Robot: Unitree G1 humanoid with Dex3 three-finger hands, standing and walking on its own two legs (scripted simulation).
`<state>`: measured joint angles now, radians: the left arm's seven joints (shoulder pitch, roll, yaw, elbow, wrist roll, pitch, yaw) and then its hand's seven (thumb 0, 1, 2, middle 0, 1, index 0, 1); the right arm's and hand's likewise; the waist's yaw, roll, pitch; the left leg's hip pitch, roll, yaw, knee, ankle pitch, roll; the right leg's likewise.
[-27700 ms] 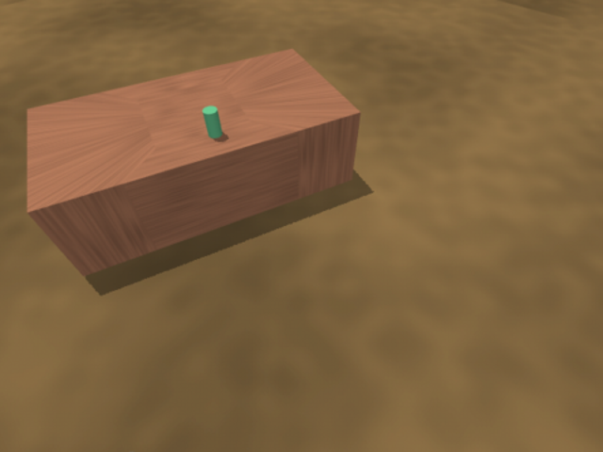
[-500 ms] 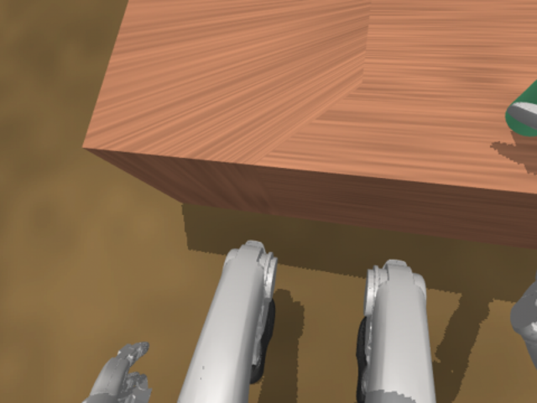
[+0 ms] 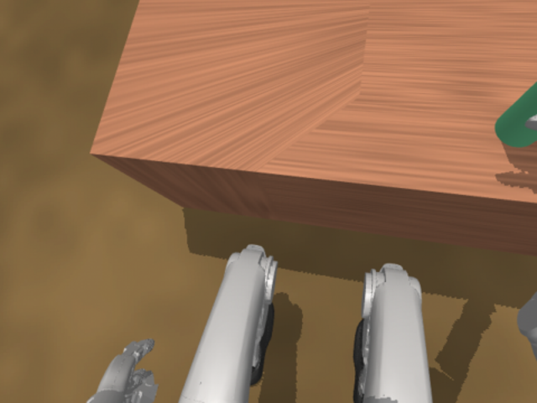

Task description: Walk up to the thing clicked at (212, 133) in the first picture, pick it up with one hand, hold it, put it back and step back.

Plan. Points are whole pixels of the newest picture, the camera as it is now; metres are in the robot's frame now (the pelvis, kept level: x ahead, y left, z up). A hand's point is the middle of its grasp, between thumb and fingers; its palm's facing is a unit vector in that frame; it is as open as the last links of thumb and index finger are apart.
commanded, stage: withdraw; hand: right
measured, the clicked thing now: out of the picture +0.51 -0.27 -0.01
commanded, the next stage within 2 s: rise in 0.08 s
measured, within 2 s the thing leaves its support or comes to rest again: neither
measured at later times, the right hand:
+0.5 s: hand out of the picture +0.45 -0.38 +0.17, palm faces +0.46 +0.81 -0.36, open 17.2 cm
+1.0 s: hand out of the picture +0.32 -0.26 +0.19, palm faces +0.27 +0.91 -0.30, open 17.4 cm
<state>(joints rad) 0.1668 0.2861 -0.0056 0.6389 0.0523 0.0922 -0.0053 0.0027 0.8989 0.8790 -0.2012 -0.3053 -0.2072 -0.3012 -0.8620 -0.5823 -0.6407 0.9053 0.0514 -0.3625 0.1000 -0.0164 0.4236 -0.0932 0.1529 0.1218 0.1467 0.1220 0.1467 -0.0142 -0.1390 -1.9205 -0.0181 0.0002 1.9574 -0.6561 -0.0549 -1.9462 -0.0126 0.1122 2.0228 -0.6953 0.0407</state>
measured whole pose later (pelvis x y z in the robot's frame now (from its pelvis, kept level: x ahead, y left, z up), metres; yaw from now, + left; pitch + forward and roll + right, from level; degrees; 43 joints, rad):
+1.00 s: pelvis +0.07 -0.01 +0.28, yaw -3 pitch +10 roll +3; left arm 0.31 0.21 -0.03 0.60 -0.05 0.08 0.11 0.01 0.89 0.90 -0.20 -0.30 -0.20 -0.30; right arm 0.03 -0.29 -0.17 0.54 0.04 0.03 -0.15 -0.02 0.54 -0.05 0.07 0.06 0.06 0.06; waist 0.06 0.00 -0.08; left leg -0.61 0.00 0.00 0.81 -0.38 -0.04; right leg -0.65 -0.05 0.05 0.90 -0.43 0.02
